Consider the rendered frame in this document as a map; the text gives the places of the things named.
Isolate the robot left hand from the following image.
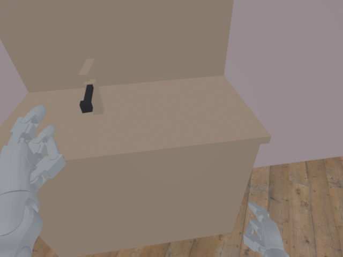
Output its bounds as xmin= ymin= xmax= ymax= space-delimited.
xmin=0 ymin=104 xmax=66 ymax=196

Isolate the robot right hand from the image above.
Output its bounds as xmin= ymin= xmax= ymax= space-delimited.
xmin=243 ymin=201 xmax=284 ymax=256

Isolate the counter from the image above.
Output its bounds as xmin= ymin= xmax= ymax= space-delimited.
xmin=0 ymin=0 xmax=271 ymax=257

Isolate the tap lever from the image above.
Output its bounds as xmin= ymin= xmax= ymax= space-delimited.
xmin=80 ymin=84 xmax=93 ymax=113

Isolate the left robot forearm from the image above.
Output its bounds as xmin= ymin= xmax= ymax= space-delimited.
xmin=0 ymin=190 xmax=43 ymax=257

